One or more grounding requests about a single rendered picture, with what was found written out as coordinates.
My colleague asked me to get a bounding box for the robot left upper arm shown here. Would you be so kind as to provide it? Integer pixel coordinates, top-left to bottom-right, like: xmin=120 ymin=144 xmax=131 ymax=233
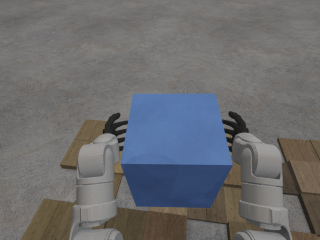
xmin=73 ymin=228 xmax=124 ymax=240

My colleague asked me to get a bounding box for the left robot forearm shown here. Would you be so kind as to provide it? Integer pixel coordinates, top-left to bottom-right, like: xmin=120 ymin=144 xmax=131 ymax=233
xmin=69 ymin=133 xmax=121 ymax=240

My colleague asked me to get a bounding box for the right robot hand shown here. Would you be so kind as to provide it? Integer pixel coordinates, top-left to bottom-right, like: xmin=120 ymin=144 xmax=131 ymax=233
xmin=222 ymin=111 xmax=249 ymax=152

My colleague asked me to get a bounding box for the left robot hand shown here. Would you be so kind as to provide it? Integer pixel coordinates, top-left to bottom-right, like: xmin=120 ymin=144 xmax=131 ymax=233
xmin=102 ymin=112 xmax=128 ymax=151

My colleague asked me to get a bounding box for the right robot forearm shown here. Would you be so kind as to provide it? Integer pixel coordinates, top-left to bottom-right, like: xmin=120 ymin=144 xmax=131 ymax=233
xmin=231 ymin=132 xmax=293 ymax=240

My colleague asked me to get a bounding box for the carton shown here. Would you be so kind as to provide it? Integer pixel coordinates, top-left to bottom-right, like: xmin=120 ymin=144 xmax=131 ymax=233
xmin=120 ymin=93 xmax=233 ymax=208

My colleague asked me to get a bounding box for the robot right upper arm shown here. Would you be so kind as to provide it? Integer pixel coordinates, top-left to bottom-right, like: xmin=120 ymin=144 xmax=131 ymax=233
xmin=233 ymin=229 xmax=286 ymax=240

